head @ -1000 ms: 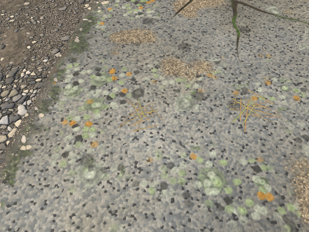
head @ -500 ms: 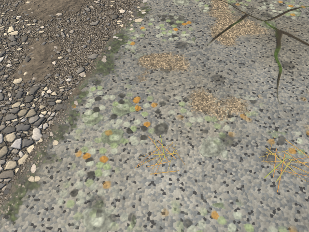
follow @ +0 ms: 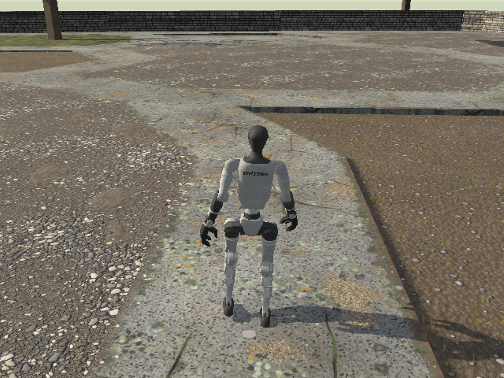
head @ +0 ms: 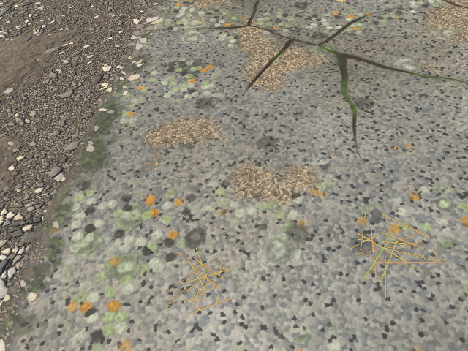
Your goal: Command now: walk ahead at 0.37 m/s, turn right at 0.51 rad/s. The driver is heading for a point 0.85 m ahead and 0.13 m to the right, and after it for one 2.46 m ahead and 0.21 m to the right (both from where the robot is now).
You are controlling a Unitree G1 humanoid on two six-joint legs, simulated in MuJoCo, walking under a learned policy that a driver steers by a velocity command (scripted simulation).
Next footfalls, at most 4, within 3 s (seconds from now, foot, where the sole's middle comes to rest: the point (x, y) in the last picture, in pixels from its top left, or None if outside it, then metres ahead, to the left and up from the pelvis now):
0.40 left None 0.36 0.12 -0.78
0.86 right None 0.53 -0.24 -0.78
1.42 left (314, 242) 0.90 -0.12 -0.78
1.90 right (368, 180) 1.18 -0.34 -0.78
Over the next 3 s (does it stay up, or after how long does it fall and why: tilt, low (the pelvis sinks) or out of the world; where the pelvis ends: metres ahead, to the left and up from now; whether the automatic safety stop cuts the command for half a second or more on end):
stays up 1.60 -0.13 -0.01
